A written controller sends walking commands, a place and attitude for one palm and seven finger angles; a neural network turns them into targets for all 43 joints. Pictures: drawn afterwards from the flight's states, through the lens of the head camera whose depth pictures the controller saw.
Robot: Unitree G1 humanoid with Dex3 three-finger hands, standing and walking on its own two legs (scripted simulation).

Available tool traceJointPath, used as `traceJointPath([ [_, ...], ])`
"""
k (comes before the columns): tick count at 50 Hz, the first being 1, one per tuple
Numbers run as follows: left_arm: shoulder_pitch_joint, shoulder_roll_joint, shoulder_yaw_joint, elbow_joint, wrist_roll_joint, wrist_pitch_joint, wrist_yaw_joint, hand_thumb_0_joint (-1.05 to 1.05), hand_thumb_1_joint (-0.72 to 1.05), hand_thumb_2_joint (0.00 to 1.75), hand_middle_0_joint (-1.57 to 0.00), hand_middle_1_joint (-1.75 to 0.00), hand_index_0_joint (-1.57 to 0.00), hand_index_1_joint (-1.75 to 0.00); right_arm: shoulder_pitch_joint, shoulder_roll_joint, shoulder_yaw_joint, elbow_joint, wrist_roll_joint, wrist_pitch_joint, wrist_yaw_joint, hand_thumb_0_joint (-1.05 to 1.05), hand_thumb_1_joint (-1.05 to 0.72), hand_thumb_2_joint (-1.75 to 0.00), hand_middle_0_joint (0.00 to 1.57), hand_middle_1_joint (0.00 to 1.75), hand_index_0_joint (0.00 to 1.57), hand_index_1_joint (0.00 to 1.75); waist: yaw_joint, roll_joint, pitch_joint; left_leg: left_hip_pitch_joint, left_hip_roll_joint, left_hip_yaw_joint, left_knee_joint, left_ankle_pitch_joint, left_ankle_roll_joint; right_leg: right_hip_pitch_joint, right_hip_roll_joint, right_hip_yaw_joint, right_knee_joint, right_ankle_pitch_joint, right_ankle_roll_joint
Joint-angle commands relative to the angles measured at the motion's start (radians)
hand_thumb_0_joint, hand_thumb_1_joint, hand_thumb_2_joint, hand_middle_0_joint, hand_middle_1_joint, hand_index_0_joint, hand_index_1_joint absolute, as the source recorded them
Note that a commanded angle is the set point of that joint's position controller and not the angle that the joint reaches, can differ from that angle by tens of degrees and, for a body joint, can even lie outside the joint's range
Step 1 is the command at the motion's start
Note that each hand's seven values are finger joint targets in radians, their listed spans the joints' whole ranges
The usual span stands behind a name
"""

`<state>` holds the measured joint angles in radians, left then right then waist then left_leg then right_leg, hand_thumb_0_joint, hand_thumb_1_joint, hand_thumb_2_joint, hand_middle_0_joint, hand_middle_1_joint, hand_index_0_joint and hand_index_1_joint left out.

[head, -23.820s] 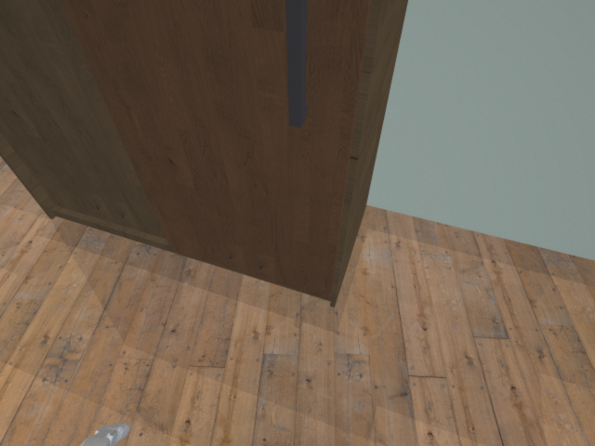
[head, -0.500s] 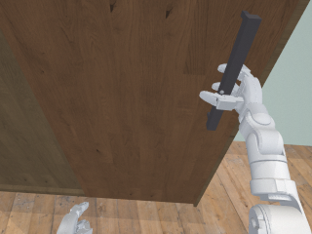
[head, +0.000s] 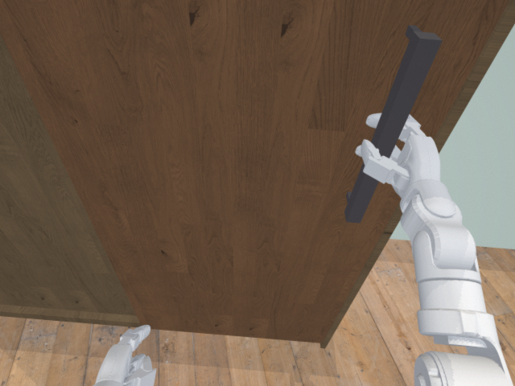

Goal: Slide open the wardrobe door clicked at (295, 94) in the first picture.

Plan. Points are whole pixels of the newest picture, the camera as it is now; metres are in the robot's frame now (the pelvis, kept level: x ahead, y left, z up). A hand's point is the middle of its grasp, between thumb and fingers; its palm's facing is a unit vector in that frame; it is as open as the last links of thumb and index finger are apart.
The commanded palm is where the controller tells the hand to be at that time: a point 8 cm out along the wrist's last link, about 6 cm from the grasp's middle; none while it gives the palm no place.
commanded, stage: grip the handle and tug to test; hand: right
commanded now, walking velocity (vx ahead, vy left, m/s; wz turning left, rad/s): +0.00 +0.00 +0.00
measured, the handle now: (377, 139) +0.45 -0.15 +0.20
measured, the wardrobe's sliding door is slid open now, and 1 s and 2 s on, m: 0.00 0.00 0.06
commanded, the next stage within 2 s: tug the door sideways, standing still in 0.54 s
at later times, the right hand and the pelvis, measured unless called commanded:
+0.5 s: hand (371, 161) +0.39 -0.13 +0.20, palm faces +0.02 +1.00 -0.01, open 6.4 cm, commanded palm +0.33 -0.18 +0.21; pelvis +0.02 +0.00 +0.00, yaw +1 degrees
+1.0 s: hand (369, 160) +0.39 -0.13 +0.20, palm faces +0.07 +1.00 -0.02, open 6.3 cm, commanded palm +0.36 -0.14 +0.21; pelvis +0.05 +0.00 +0.00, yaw -2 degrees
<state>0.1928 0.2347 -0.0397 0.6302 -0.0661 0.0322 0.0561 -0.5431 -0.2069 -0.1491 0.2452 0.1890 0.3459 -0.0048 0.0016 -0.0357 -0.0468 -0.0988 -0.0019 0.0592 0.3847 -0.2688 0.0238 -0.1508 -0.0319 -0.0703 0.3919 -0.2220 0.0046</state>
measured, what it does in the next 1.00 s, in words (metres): stands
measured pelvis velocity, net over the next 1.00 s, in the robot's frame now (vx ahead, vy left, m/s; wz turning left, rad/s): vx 0.05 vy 0.00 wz -0.04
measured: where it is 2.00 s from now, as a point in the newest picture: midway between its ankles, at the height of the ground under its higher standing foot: outside the picture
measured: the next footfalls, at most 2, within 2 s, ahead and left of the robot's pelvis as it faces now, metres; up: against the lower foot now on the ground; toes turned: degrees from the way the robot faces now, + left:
right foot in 1.86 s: +0.06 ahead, -0.07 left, +0.00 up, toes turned -10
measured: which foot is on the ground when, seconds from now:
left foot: down 0.00-1.00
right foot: down 0.00-1.00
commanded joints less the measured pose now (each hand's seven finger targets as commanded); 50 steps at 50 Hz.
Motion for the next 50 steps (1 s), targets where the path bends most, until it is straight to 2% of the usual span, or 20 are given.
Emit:
traceJointPath([
  [1,-0.133,0.107,0.039,-0.161,-0.001,-0.053,0.007,0.00,0.90,0.90,-0.20,-0.30,-0.20,-0.30,-0.448,-0.078,0.019,-0.303,0.018,-0.076,0.037,0.00,-0.90,-0.90,0.45,1.40,0.45,1.40,-0.001,0.035,-0.281,0.007,-0.013,-0.011,-0.005,0.495,-0.001,0.197,0.028,0.045,0.028,0.398,-0.046],
  [4,-0.133,0.116,0.039,-0.165,0.004,-0.049,0.006,0.00,0.90,0.90,-0.20,-0.30,-0.20,-0.30,-0.406,-0.131,-0.029,-0.325,0.019,-0.075,0.033,0.00,-0.90,-0.90,0.45,1.40,0.45,1.40,-0.020,0.038,-0.301,0.040,-0.012,-0.014,-0.002,0.520,0.003,0.191,0.031,0.046,0.027,0.418,-0.047],
  [6,-0.137,0.111,0.040,-0.169,0.003,-0.048,0.006,0.00,0.90,0.90,-0.20,-0.30,-0.20,-0.30,-0.420,-0.102,-0.004,-0.344,0.020,-0.072,0.039,0.00,-0.90,-0.90,0.45,1.40,0.45,1.40,-0.011,0.054,-0.313,0.043,-0.009,-0.014,0.005,0.553,-0.002,0.194,0.032,0.043,0.029,0.432,-0.049],
  [9,-0.143,0.113,0.039,-0.176,0.003,-0.042,0.004,0.00,0.90,0.90,-0.20,-0.30,-0.20,-0.30,-0.344,-0.111,-0.017,-0.353,0.023,-0.061,0.043,0.00,-0.90,-0.90,0.45,1.40,0.45,1.40,-0.025,0.046,-0.309,0.055,-0.009,-0.012,0.007,0.562,0.000,0.190,0.032,0.041,0.031,0.446,-0.048],
  [10,-0.146,0.111,0.039,-0.179,0.002,-0.043,0.003,0.00,0.90,0.90,-0.20,-0.30,-0.20,-0.30,-0.355,-0.110,-0.014,-0.372,0.023,-0.058,0.044,0.00,-0.90,-0.90,0.45,1.40,0.45,1.40,-0.020,0.048,-0.310,0.052,-0.008,-0.012,0.007,0.571,-0.002,0.190,0.032,0.041,0.031,0.448,-0.049],
  [13,-0.151,0.111,0.038,-0.189,0.002,-0.037,0.002,0.00,0.90,0.90,-0.20,-0.30,-0.20,-0.30,-0.274,-0.134,-0.050,-0.390,0.027,-0.045,0.050,0.00,-0.90,-0.90,0.45,1.40,0.45,1.40,-0.035,0.065,-0.314,0.074,-0.008,-0.011,0.015,0.603,-0.003,0.178,0.032,0.037,0.033,0.461,-0.049],
  [15,-0.161,0.110,0.037,-0.199,0.003,-0.035,-0.001,0.00,0.90,0.90,-0.20,-0.30,-0.20,-0.30,-0.263,-0.126,-0.037,-0.436,0.029,-0.042,0.054,0.00,-0.90,-0.90,0.45,1.40,0.45,1.40,-0.038,0.038,-0.324,0.086,-0.003,-0.014,0.022,0.623,-0.003,0.178,0.033,0.036,0.032,0.478,-0.048],
  [21,-0.174,0.109,0.035,-0.219,0.004,-0.027,-0.008,0.00,0.90,0.90,-0.20,-0.30,-0.20,-0.30,-0.124,-0.127,-0.050,-0.515,0.040,-0.009,0.065,0.00,-0.90,-0.90,0.45,1.40,0.45,1.40,-0.050,0.065,-0.314,0.100,-0.001,-0.011,0.033,0.691,-0.009,0.168,0.030,0.033,0.039,0.525,-0.050],
  [24,-0.177,0.112,0.037,-0.232,0.005,-0.025,-0.011,0.00,0.90,0.90,-0.20,-0.30,-0.20,-0.30,-0.036,-0.166,-0.093,-0.579,0.047,0.004,0.068,0.00,-0.90,-0.90,0.45,1.40,0.45,1.40,-0.067,0.059,-0.331,0.123,-0.001,-0.012,0.043,0.726,-0.009,0.167,0.029,0.031,0.045,0.559,-0.049],
  [27,-0.183,0.106,0.035,-0.239,0.006,-0.023,-0.016,0.00,0.90,0.90,-0.20,-0.30,-0.20,-0.30,0.023,-0.141,-0.079,-0.638,0.052,0.023,0.074,0.00,-0.90,-0.90,0.45,1.40,0.45,1.40,-0.064,0.065,-0.335,0.123,0.003,-0.009,0.052,0.765,-0.015,0.167,0.026,0.031,0.049,0.597,-0.049],
  [29,-0.187,0.106,0.036,-0.248,0.006,-0.023,-0.020,0.00,0.90,0.90,-0.20,-0.30,-0.20,-0.30,0.062,-0.170,-0.100,-0.709,0.054,0.025,0.070,0.00,-0.90,-0.90,0.45,1.40,0.45,1.40,-0.076,0.039,-0.357,0.136,0.002,-0.012,0.060,0.778,-0.012,0.174,0.026,0.034,0.056,0.633,-0.048],
  [31,-0.192,0.100,0.035,-0.251,0.005,-0.027,-0.024,0.00,0.90,0.90,-0.20,-0.30,-0.20,-0.30,0.110,-0.129,-0.064,-0.754,0.053,0.033,0.071,0.00,-0.90,-0.90,0.45,1.40,0.45,1.40,-0.069,0.036,-0.345,0.116,0.003,-0.007,0.064,0.765,-0.014,0.178,0.018,0.039,0.059,0.662,-0.046],
  [32,-0.193,0.099,0.034,-0.252,0.006,-0.030,-0.025,0.00,0.90,0.90,-0.20,-0.30,-0.20,-0.30,0.119,-0.127,-0.061,-0.779,0.055,0.037,0.069,0.00,-0.90,-0.90,0.45,1.40,0.45,1.40,-0.068,0.031,-0.346,0.107,0.000,-0.004,0.063,0.740,-0.012,0.181,0.017,0.042,0.057,0.650,-0.044],
  [34,-0.195,0.111,0.034,-0.223,0.007,-0.029,-0.016,0.00,0.90,0.90,-0.20,-0.30,-0.20,-0.30,0.000,-0.201,-0.112,-0.725,0.052,0.043,0.059,0.00,-0.90,-0.90,0.45,1.40,0.45,1.40,-0.055,0.032,-0.301,0.092,-0.007,-0.012,0.041,0.698,-0.008,0.164,0.025,0.040,0.049,0.567,-0.042],
  [36,-0.196,0.101,0.032,-0.206,0.009,-0.045,-0.007,0.00,0.90,0.90,-0.20,-0.30,-0.20,-0.30,-0.107,-0.116,-0.036,-0.690,0.053,0.055,0.053,0.00,-0.90,-0.90,0.45,1.40,0.45,1.40,-0.027,0.032,-0.278,0.055,-0.006,-0.010,0.040,0.686,-0.011,0.180,0.026,0.050,0.057,0.564,-0.044],
  [39,-0.178,0.103,0.037,-0.185,0.014,-0.056,0.000,0.00,0.90,0.90,-0.20,-0.30,-0.20,-0.30,-0.180,-0.063,0.023,-0.667,0.044,0.077,0.037,0.00,-0.90,-0.90,0.45,1.40,0.45,1.40,-0.011,0.025,-0.289,0.040,-0.004,-0.005,0.051,0.748,-0.018,0.209,0.033,0.048,0.088,0.635,-0.047],
  [41,-0.169,0.100,0.039,-0.179,0.017,-0.055,0.001,0.00,0.90,0.90,-0.20,-0.30,-0.20,-0.30,-0.190,-0.035,0.055,-0.661,0.029,0.090,0.032,0.00,-0.90,-0.90,0.45,1.40,0.45,1.40,-0.011,0.010,-0.334,0.053,0.003,0.001,0.077,0.797,-0.021,0.221,0.036,0.053,0.105,0.694,-0.048],
  [43,-0.171,0.094,0.039,-0.177,0.022,-0.057,0.000,0.00,0.90,0.90,-0.20,-0.30,-0.20,-0.30,-0.234,-0.001,0.097,-0.674,0.020,0.088,0.028,0.00,-0.90,-0.90,0.45,1.40,0.45,1.40,-0.004,0.021,-0.350,0.043,0.003,0.006,0.082,0.778,-0.019,0.233,0.037,0.061,0.108,0.688,-0.049],
  [46,-0.183,0.086,0.038,-0.172,0.024,-0.058,-0.003,0.00,0.90,0.90,-0.20,-0.30,-0.20,-0.30,-0.271,0.054,0.166,-0.653,0.008,0.062,0.026,0.00,-0.90,-0.90,0.45,1.40,0.45,1.40,0.005,0.046,-0.317,0.003,-0.001,0.009,0.073,0.673,-0.009,0.240,0.027,0.084,0.098,0.636,-0.049],
  [50,-0.192,0.074,0.034,-0.165,0.031,-0.057,-0.012,0.00,0.90,0.90,-0.20,-0.30,-0.20,-0.30,-0.330,0.114,0.231,-0.617,-0.003,0.024,0.024,0.00,-0.90,-0.90,0.45,1.40,0.45,1.40,0.016,0.031,-0.288,-0.018,0.000,0.007,0.069,0.628,-0.001,0.236,0.031,0.094,0.097,0.582,-0.048],
])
